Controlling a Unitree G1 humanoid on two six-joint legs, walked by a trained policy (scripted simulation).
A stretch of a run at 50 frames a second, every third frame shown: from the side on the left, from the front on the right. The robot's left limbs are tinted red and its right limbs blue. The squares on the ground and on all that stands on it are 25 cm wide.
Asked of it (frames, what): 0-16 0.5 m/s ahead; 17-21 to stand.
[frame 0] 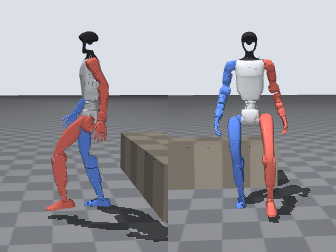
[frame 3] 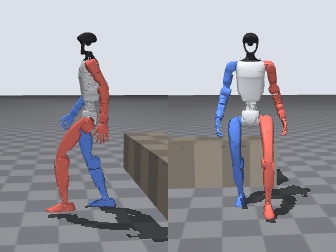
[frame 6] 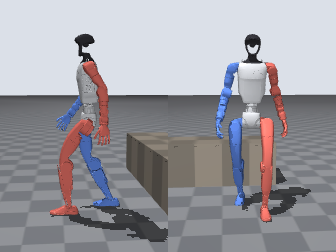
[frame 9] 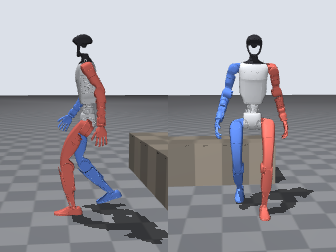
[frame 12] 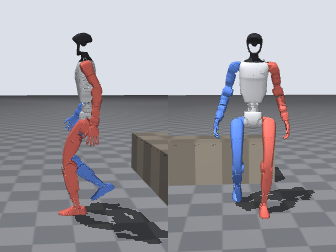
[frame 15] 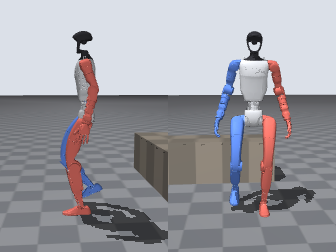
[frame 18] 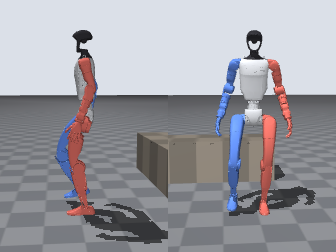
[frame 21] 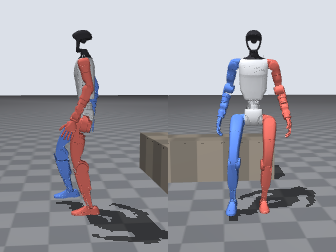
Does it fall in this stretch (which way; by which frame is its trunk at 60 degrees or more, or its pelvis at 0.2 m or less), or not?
no
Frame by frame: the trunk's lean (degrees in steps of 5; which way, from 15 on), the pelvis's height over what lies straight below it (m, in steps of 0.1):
0: 0, 0.8
3: 5, 0.8
6: 5, 0.8
9: 5, 0.8
12: 5, 0.8
15: 5, 0.8
18: 5, 0.8
21: 5, 0.8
